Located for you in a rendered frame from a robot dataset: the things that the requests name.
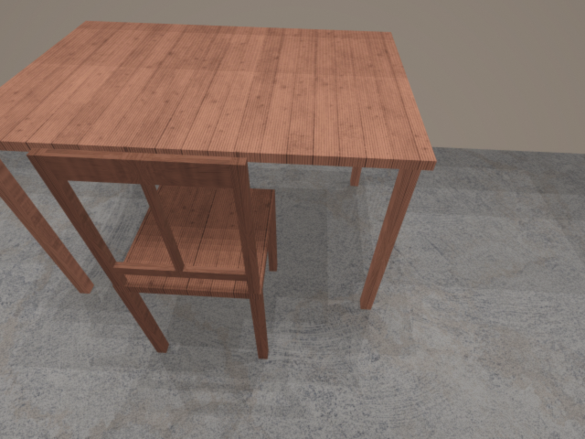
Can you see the chair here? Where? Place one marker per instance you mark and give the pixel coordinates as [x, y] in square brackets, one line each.
[206, 232]

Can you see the table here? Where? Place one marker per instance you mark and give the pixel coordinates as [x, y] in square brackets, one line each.
[273, 95]

